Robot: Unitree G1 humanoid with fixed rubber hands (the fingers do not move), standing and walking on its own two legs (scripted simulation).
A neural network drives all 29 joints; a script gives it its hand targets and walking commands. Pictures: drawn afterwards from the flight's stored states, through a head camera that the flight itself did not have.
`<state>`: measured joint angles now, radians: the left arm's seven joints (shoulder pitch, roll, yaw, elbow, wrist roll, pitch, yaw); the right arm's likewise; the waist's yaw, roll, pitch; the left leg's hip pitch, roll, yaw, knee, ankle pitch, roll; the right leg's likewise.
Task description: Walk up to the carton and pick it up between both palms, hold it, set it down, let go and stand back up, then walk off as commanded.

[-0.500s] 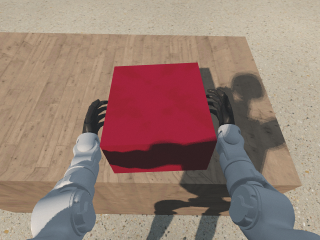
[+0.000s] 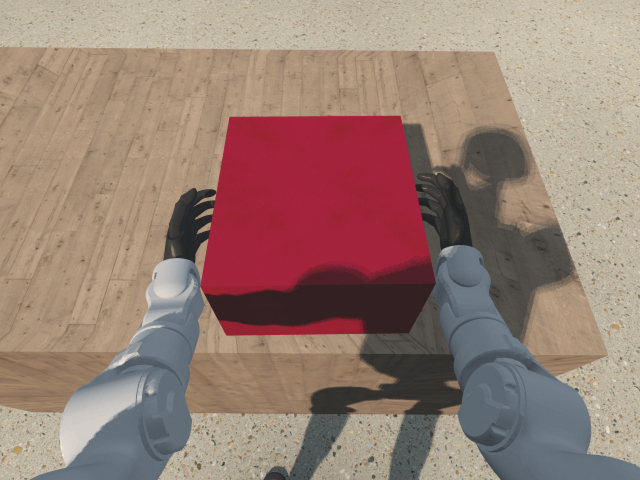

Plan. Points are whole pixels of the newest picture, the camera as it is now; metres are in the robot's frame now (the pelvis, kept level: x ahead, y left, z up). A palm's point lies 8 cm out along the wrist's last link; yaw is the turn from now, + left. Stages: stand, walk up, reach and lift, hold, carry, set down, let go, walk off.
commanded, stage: set down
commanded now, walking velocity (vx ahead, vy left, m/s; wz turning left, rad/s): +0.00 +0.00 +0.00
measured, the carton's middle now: (316, 221) +0.48 +0.05 -0.03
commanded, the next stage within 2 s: none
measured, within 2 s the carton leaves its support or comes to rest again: neither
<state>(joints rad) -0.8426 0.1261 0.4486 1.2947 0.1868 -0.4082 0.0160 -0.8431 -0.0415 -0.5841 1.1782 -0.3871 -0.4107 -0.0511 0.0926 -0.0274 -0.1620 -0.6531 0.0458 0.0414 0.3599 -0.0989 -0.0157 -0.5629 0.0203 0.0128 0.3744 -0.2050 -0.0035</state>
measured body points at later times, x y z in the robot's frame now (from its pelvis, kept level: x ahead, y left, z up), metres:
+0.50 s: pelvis -0.01 +0.00 +0.00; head +0.12 +0.02 +0.43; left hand +0.41 +0.23 +0.00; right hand +0.45 -0.13 +0.02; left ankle +0.02 +0.13 -0.74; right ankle -0.04 -0.12 -0.74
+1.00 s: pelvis -0.01 +0.01 -0.01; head +0.12 +0.03 +0.42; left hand +0.41 +0.23 -0.01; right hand +0.45 -0.13 +0.01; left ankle +0.02 +0.13 -0.74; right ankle -0.04 -0.12 -0.74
